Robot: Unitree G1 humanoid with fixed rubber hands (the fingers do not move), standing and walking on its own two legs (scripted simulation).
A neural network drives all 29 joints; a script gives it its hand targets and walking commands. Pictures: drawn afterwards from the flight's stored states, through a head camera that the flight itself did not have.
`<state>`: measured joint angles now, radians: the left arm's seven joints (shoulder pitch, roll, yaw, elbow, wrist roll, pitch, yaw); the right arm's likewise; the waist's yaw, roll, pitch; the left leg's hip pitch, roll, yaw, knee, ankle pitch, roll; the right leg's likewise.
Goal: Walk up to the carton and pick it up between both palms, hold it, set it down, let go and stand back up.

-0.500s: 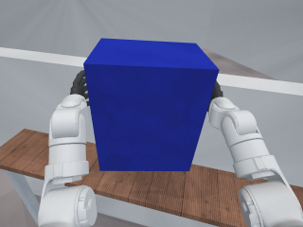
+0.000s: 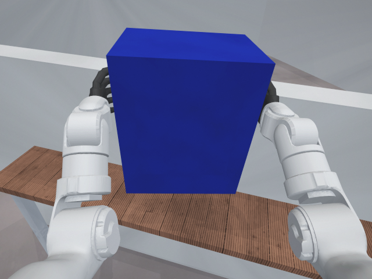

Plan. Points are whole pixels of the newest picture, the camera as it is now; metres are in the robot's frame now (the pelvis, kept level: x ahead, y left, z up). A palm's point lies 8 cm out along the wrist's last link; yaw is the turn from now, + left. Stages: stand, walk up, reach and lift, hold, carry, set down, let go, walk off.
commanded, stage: hold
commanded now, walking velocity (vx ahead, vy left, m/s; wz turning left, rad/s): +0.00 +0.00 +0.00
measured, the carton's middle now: (184, 115) +0.40 +0.01 +0.23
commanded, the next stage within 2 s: none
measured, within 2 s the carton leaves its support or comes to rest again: neither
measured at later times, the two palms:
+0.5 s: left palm (96, 118) +0.37 +0.18 +0.24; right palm (261, 118) +0.37 -0.15 +0.24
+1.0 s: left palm (99, 109) +0.37 +0.17 +0.26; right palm (267, 115) +0.37 -0.16 +0.25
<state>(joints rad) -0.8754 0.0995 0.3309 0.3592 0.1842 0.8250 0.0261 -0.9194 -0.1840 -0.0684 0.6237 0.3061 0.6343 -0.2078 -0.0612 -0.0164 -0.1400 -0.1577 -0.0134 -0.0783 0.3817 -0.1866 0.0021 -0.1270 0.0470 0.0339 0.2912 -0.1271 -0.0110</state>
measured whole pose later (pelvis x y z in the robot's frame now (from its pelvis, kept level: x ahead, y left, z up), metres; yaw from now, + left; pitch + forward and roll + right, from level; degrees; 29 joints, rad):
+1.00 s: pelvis +0.02 +0.01 +0.00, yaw +0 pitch -4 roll -2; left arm -0.76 0.06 0.32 0.24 0.19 0.86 0.03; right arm -0.81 -0.20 0.00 0.53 0.38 0.65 -0.24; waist -0.08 0.00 -0.16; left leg -0.11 -0.01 -0.08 0.41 -0.23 0.01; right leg -0.05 0.05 0.04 0.26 -0.14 -0.01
